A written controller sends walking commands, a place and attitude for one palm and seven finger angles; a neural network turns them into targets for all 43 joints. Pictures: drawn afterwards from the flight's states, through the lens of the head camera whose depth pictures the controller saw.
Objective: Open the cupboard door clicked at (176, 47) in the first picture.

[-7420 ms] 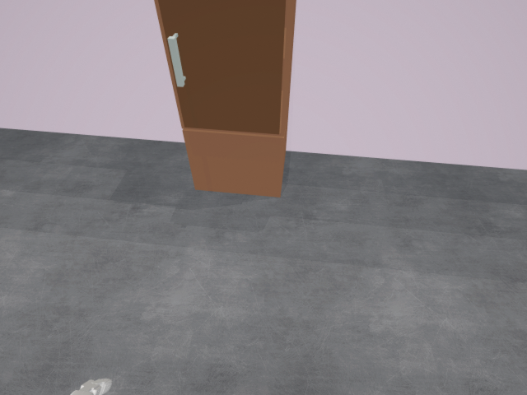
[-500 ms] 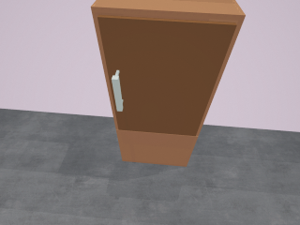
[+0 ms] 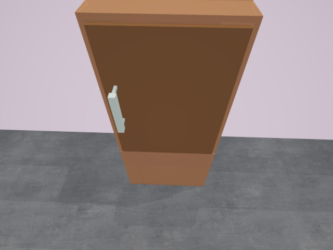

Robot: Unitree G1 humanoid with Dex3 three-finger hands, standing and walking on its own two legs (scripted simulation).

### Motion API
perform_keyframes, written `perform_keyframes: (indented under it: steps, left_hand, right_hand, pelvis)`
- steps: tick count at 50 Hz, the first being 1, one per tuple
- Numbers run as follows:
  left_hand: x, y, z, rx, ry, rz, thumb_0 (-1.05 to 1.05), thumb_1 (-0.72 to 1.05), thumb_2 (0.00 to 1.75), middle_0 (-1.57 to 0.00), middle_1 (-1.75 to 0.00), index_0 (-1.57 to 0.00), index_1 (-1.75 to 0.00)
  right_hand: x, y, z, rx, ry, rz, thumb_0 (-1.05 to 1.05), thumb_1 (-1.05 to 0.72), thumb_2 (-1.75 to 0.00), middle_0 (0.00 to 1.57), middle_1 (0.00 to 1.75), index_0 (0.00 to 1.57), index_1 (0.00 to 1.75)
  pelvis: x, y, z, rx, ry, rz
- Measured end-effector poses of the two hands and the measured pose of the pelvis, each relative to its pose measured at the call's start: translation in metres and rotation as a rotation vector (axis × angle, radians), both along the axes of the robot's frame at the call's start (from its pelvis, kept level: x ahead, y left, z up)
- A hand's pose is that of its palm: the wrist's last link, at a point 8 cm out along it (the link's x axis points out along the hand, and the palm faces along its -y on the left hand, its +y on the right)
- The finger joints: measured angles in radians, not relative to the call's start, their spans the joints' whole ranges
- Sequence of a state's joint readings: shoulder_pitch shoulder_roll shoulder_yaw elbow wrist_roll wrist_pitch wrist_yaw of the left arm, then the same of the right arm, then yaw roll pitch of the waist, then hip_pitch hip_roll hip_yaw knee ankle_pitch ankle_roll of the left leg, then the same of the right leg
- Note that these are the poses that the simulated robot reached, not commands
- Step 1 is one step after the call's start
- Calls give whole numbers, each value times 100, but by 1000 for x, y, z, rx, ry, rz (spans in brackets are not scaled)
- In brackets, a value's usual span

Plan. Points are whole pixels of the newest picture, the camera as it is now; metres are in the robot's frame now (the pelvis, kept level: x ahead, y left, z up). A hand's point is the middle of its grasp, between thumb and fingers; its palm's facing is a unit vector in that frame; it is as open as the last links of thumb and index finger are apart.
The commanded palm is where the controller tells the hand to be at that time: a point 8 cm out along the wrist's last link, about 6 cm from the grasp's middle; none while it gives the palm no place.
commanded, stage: come to a stop and stand still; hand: left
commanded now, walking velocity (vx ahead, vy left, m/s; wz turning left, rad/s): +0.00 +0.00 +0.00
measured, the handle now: (118, 110) +0.55 +0.19 -0.03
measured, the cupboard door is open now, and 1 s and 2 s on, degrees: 0 0 0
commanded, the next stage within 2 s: look again from close up in 0.14 s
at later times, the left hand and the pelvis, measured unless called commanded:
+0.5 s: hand out of the picture -0.04 +0.20 -0.18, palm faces +0.03 -0.98 -0.19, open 7.4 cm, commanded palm none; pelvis -0.03 +0.03 +0.00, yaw +0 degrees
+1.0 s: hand out of the picture +0.00 +0.20 -0.18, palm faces +0.00 -0.98 -0.20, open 7.4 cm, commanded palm none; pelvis -0.02 +0.03 -0.01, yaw +0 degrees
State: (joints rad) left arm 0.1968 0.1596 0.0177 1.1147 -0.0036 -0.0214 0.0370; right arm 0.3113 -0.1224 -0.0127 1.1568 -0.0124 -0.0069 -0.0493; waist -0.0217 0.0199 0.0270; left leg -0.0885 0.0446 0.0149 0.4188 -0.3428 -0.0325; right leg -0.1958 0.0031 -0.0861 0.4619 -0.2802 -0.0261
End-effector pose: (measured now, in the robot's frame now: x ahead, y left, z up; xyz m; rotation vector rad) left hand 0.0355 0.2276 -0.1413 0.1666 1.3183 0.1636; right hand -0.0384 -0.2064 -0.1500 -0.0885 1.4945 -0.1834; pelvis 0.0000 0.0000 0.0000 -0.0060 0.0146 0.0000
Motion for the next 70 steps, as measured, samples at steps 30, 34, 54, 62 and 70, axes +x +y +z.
perform_keyframes:
  steps: [30, 34, 54, 62, 70]
  left_hand:
    - [-85, 25, -2, -21, 89, 20, 1, 91, 90, -20, -29, -20, -30]
    - [-85, 28, 0, -17, 101, 16, 1, 91, 90, -20, -29, -20, -30]
    - [-22, 33, -4, 11, -67, -18, 1, 90, 90, -20, -30, -20, -30]
    - [4, 59, 14, 72, -216, -38, 1, 90, 90, -20, -30, -20, -30]
    - [-7, 78, 30, 109, -243, -58, 1, 90, 90, -20, -30, -20, -30]
  right_hand:
    - [9, 19, 0, -11, -145, 81, 1, -94, -90, 20, 30, 20, 30]
    - [2, 26, 0, 5, -119, 75, 1, -93, -90, 20, 30, 20, 30]
    - [48, -20, 10, -113, -236, 64, 1, -91, -90, 20, 30, 21, 30]
    - [89, -51, 35, -191, -403, 110, 1, -91, -90, 20, 30, 20, 30]
    - [87, -51, 48, -183, -444, 166, 1, -91, -90, 20, 30, 20, 30]
  pelvis:
    - [-33, 33, -2, 6, -30, -8]
    - [-31, 35, -1, 11, -23, -10]
    - [-18, 24, -8, 0, -25, 6]
    - [-34, 23, -6, 0, -68, 5]
    - [-56, 23, 0, 1, -76, 8]
